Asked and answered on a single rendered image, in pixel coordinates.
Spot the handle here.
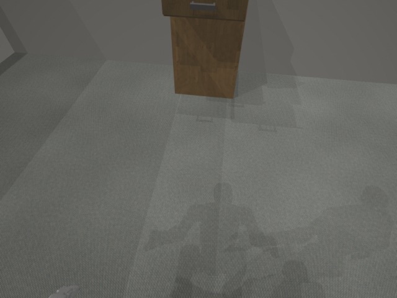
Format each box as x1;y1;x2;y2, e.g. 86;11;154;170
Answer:
190;1;215;11

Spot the drawer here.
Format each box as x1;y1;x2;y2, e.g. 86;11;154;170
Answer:
161;0;248;22

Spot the cabinet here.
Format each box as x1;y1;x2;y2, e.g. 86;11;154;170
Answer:
170;0;249;99

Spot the robot left hand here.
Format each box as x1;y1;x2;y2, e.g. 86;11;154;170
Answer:
49;286;80;298

